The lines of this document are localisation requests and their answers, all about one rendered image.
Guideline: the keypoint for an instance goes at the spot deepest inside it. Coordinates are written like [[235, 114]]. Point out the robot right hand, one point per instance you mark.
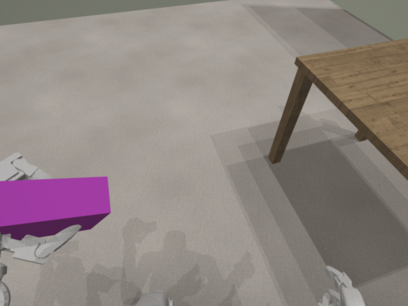
[[349, 296]]

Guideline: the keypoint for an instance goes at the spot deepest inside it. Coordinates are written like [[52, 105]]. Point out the robot left thigh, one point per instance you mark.
[[155, 299]]

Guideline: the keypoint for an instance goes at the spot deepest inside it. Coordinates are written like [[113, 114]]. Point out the table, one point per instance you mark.
[[368, 84]]

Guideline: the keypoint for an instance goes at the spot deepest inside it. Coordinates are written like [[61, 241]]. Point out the sponge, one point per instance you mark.
[[45, 207]]

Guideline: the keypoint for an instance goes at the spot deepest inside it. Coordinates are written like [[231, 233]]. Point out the robot left hand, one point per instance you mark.
[[30, 248]]

